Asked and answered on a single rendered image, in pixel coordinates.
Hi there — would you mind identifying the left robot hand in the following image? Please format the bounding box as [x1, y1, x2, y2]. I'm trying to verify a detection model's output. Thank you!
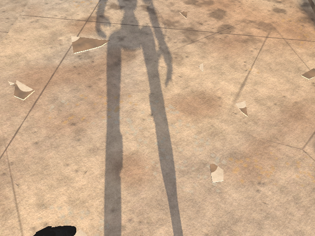
[33, 225, 77, 236]

